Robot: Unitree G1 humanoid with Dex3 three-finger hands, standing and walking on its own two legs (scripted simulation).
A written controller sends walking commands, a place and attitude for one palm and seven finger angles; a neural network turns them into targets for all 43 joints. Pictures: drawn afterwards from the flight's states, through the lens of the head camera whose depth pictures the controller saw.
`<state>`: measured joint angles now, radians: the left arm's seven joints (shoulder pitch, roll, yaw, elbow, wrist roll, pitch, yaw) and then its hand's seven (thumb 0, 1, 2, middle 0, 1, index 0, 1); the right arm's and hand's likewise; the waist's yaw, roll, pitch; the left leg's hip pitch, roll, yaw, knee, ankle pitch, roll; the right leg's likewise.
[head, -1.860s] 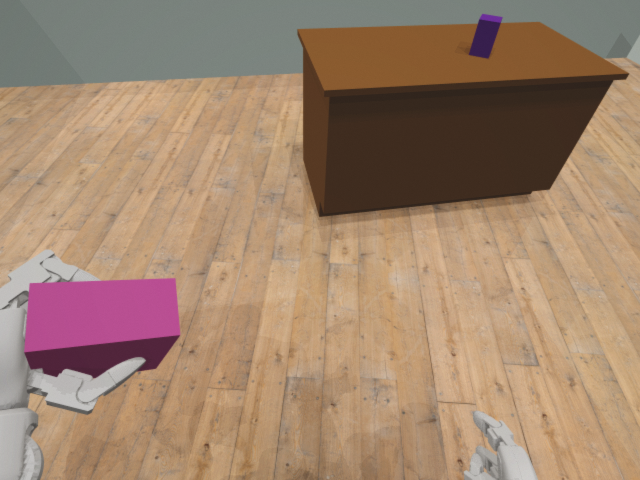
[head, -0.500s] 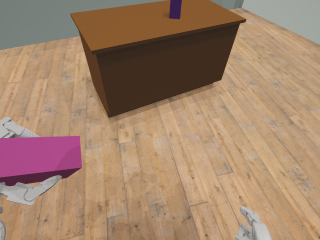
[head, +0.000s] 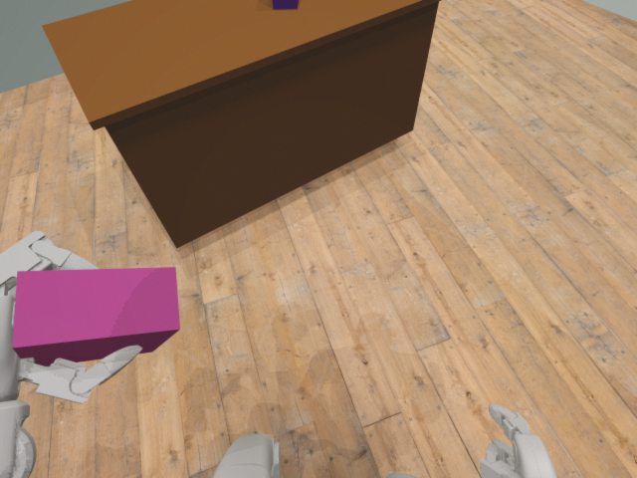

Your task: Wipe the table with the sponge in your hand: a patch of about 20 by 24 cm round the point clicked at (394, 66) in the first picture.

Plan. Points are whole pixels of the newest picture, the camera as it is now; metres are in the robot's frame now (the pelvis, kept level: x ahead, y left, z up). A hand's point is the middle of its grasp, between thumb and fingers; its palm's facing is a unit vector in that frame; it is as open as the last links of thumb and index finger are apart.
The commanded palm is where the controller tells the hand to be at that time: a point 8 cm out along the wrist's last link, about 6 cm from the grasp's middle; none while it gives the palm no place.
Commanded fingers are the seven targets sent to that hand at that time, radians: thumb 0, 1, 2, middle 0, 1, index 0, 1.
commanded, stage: walk to a spot facing it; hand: left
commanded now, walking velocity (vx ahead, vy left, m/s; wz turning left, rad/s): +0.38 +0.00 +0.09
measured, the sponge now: (120, 318) +0.24 +0.19 +0.15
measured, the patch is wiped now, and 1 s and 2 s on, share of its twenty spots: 0.00 0.00 0.00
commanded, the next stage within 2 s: take the last steps up to it in 0.98 s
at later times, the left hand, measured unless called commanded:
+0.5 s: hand (122, 159) +0.39 +0.22 +0.20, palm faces +0.37 -0.84 -0.41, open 9.6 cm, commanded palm +0.33 +0.27 +0.19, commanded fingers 0.00 0.10 1.30 -1.20 -1.60 -1.20 -1.60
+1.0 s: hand (164, 86) +0.52 +0.21 +0.20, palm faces +0.47 -0.74 -0.48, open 9.7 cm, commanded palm +0.45 +0.25 +0.19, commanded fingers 0.00 0.10 1.30 -1.20 -1.60 -1.20 -1.60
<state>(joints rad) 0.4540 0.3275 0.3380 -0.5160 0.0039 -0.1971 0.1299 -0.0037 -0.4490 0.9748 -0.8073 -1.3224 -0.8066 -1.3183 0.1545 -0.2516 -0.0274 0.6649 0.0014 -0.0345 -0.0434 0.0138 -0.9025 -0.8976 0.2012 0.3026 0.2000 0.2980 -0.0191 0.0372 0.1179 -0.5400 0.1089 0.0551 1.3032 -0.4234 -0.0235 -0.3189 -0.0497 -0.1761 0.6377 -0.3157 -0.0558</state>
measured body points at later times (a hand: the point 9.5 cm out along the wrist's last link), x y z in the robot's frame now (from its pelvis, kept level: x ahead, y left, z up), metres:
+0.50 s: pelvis +0.17 +0.00 +0.01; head +0.19 +0.00 +0.46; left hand +0.36 +0.26 +0.22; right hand +0.33 -0.19 -0.08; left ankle +0.18 +0.13 -0.73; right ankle +0.21 -0.14 -0.68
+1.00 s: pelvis +0.33 -0.04 +0.00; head +0.37 -0.03 +0.45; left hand +0.48 +0.24 +0.23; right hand +0.52 -0.30 -0.07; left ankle +0.40 +0.08 -0.71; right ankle +0.26 -0.15 -0.72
